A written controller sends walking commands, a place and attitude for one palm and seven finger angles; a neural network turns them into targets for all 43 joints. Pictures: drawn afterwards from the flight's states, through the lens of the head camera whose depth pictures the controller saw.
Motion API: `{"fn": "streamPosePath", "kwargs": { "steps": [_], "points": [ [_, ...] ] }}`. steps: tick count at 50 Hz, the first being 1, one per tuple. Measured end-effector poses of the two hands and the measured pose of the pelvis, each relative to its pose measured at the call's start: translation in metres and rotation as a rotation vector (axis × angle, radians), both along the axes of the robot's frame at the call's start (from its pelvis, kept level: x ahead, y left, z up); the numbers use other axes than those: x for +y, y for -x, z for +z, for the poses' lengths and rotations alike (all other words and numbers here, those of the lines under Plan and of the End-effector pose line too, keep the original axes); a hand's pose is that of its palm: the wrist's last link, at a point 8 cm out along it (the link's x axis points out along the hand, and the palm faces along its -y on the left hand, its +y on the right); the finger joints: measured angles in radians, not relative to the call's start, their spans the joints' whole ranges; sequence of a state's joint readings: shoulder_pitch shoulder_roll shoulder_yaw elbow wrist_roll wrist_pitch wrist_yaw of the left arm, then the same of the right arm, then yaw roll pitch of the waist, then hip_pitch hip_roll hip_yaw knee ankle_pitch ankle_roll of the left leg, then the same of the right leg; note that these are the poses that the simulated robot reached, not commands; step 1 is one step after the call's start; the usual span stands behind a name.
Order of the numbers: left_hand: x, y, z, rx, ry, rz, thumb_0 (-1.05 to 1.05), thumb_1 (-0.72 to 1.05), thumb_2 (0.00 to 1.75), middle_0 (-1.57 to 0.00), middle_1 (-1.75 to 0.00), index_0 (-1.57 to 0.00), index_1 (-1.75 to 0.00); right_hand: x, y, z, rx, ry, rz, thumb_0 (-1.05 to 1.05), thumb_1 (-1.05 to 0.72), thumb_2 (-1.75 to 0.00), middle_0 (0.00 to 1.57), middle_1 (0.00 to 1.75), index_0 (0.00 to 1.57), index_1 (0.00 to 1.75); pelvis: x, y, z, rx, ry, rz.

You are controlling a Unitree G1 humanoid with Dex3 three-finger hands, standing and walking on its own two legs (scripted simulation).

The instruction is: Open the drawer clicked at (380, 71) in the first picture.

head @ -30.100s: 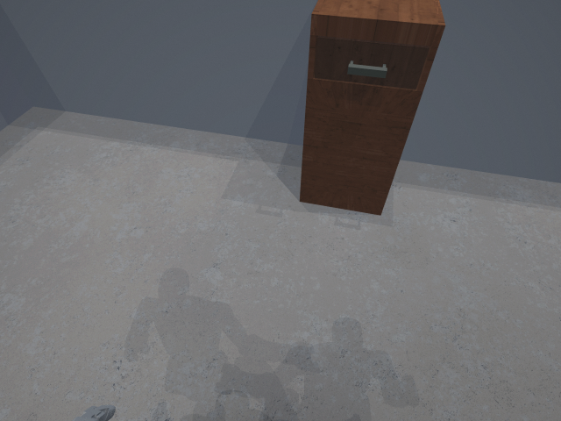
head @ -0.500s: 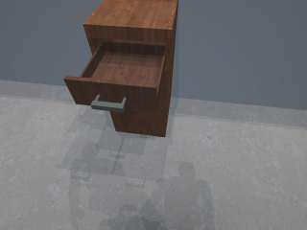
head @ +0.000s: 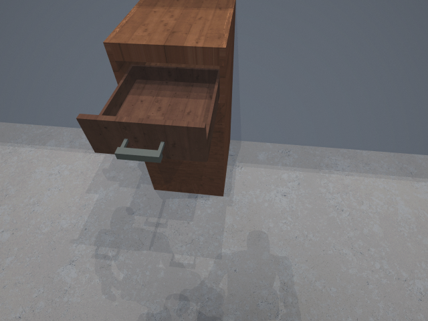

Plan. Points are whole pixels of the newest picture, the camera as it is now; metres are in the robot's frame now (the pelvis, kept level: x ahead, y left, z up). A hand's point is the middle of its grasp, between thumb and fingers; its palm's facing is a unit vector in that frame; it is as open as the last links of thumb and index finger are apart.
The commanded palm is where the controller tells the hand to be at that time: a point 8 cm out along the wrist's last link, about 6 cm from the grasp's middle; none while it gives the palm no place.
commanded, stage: look to check the result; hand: left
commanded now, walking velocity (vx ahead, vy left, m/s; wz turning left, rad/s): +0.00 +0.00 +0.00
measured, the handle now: (141, 149) +0.55 +0.23 -0.05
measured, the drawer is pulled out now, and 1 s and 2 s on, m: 0.30 0.30 0.30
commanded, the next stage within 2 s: stand and wait in 0.52 s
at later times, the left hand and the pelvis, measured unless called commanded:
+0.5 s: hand out of the picture +0.03 +0.18 -0.17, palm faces -0.01 -0.97 -0.24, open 7.4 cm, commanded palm none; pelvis +0.01 -0.02 +0.00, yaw +0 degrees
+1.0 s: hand out of the picture +0.08 +0.20 -0.16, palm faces -0.02 -0.96 -0.29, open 7.4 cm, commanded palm none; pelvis +0.02 -0.02 +0.00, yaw +0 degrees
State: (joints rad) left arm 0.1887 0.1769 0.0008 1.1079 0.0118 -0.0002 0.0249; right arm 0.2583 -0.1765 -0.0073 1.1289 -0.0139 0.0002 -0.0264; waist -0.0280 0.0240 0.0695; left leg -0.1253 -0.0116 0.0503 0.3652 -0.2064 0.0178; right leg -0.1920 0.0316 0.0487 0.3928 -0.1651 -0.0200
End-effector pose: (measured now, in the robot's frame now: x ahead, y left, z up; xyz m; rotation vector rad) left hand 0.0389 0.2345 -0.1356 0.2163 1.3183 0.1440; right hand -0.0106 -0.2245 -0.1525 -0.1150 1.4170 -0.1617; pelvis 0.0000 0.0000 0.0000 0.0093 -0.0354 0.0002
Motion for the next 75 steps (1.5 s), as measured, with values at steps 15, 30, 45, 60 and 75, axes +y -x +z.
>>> {"fn": "streamPosePath", "kwargs": {
  "steps": [15,30,45,60,75],
  "points": [
    [-0.009,0.027,-0.001,0.092,-0.003,0.034,0.00,0.90,0.90,-0.21,-0.30,-0.20,-0.30,-0.011,0.000,0.000,0.047,0.000,0.013,0.01,-0.91,-0.89,0.20,0.30,0.20,0.29,-0.011,-0.004,0.001,0.006,0.002,0.006],
    [-0.009,0.001,0.001,0.037,-0.013,0.020,0.00,0.90,0.90,-0.21,-0.30,-0.20,-0.30,-0.026,-0.025,0.003,-0.007,0.024,0.016,0.01,-0.91,-0.89,0.20,0.30,0.20,0.29,-0.017,-0.011,0.002,0.005,0.003,0.002],
    [0.004,-0.030,0.009,-0.029,-0.047,-0.007,0.00,0.90,0.90,-0.21,-0.30,-0.20,-0.30,-0.041,-0.039,0.007,-0.036,0.050,0.024,0.01,-0.91,-0.89,0.20,0.30,0.20,0.29,-0.019,-0.014,0.003,0.007,0.003,-0.001],
    [0.012,-0.032,0.010,-0.019,-0.057,-0.013,0.01,0.90,0.90,-0.21,-0.30,-0.20,-0.30,-0.049,-0.043,0.011,-0.029,0.072,0.031,0.01,-0.91,-0.89,0.20,0.30,0.20,0.29,-0.017,-0.016,0.004,0.008,0.005,-0.002],
    [0.020,-0.036,0.010,-0.019,-0.062,-0.015,0.01,0.90,0.90,-0.21,-0.30,-0.20,-0.30,-0.051,-0.058,0.014,-0.053,0.085,0.048,0.01,-0.91,-0.89,0.20,0.30,0.20,0.30,-0.013,-0.018,0.004,0.011,0.005,0.000]
  ]
}}
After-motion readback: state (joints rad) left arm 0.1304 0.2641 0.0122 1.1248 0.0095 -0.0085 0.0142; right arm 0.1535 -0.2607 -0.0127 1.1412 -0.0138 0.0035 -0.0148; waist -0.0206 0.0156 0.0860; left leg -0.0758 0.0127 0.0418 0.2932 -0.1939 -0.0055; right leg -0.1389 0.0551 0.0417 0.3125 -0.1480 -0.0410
